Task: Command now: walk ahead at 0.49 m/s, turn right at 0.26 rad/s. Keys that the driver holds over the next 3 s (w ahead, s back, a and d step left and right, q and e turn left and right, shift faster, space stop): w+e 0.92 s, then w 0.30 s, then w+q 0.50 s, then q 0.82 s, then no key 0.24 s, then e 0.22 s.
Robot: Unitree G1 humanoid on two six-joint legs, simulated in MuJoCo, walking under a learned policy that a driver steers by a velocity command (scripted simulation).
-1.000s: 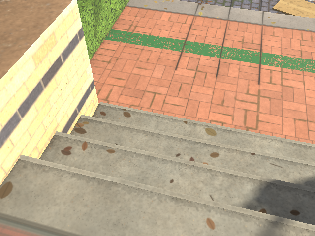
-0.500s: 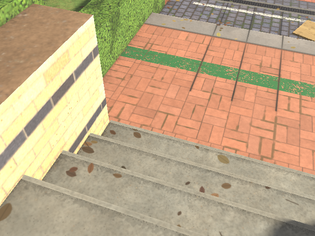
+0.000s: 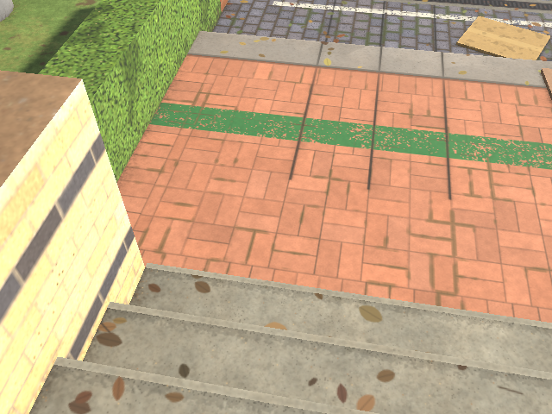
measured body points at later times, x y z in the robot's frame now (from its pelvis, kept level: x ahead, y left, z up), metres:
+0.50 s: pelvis +0.27 -0.06 -0.05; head +0.27 -0.07 +0.40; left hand +0.21 +0.14 -0.19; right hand +0.41 -0.29 -0.15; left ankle +0.48 +0.06 -0.72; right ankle +0.18 -0.13 -0.74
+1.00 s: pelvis +0.51 -0.10 -0.19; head +0.50 -0.10 +0.26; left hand +0.74 +0.01 -0.32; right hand +0.30 -0.18 -0.34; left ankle +0.47 +0.02 -0.90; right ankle +0.60 -0.37 -0.84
